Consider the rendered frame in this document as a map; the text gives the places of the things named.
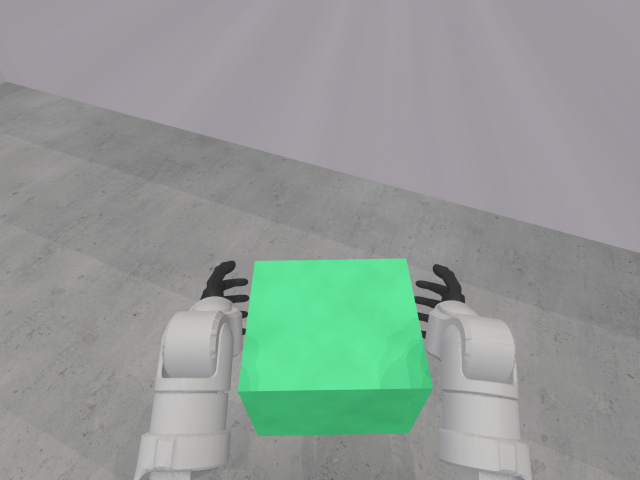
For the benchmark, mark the robot left hand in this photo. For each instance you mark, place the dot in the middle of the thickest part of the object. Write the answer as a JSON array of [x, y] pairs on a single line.
[[216, 285]]

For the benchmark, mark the robot right hand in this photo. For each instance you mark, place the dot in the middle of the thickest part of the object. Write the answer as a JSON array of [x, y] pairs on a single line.
[[451, 292]]

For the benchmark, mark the robot right forearm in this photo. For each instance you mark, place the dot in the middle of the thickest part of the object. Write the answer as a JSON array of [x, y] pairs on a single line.
[[480, 437]]

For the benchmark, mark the carton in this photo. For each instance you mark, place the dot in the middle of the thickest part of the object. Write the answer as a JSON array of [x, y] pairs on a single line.
[[333, 347]]

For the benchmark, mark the robot left forearm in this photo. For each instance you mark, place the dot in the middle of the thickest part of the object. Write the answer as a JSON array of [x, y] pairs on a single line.
[[188, 435]]

